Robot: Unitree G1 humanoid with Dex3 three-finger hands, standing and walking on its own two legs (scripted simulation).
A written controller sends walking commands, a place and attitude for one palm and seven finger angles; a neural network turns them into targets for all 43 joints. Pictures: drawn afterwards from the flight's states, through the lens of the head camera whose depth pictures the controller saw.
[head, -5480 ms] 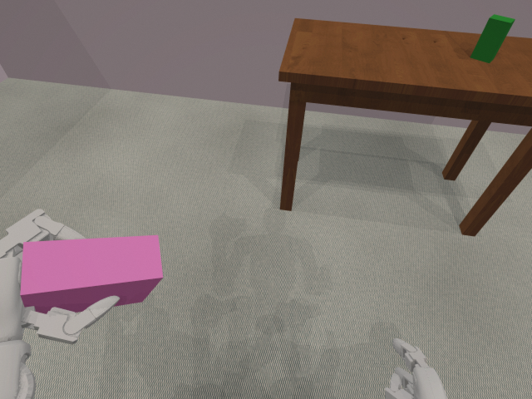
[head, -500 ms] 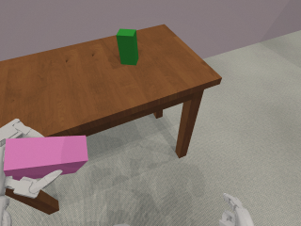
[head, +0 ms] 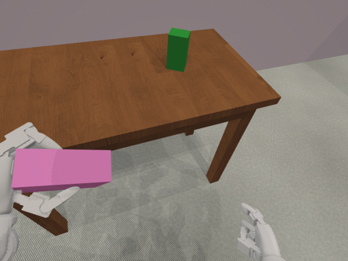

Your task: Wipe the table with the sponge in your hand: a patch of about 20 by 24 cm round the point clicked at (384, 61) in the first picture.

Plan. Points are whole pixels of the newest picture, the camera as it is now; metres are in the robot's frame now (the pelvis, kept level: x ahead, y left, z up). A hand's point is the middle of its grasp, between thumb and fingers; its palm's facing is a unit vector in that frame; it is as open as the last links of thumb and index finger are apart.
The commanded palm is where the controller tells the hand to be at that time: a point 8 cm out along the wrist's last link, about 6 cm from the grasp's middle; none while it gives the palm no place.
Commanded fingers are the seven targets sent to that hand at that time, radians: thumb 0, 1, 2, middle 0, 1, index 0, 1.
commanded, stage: shuffle to correct the standing spot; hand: left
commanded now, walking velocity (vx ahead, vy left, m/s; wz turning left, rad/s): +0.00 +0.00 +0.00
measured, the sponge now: (77, 171) +0.23 +0.20 +0.14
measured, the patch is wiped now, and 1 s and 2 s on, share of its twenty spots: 0.00 0.00 0.00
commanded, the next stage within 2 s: come to a stop and stand still in 1.22 s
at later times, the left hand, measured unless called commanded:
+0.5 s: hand (44, 138) +0.27 +0.26 +0.17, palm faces +0.46 -0.81 -0.36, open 9.4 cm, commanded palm +0.21 +0.28 +0.18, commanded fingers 0.00 0.10 1.30 -1.20 -1.60 -1.20 -1.60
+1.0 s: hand (82, 105) +0.36 +0.23 +0.17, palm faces +0.36 -0.79 -0.49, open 9.4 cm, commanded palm +0.30 +0.27 +0.18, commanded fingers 0.00 0.10 1.30 -1.20 -1.60 -1.20 -1.60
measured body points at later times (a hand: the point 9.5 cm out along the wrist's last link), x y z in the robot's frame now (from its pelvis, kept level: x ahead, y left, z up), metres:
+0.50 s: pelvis +0.05 +0.00 -0.01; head +0.06 +0.01 +0.44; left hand +0.24 +0.30 +0.19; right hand +0.23 -0.22 -0.08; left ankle +0.04 +0.05 -0.74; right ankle +0.02 -0.15 -0.73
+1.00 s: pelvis +0.14 -0.01 -0.02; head +0.16 -0.02 +0.42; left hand +0.33 +0.27 +0.19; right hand +0.28 -0.25 -0.13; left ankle +0.07 +0.07 -0.67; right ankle +0.21 -0.09 -0.74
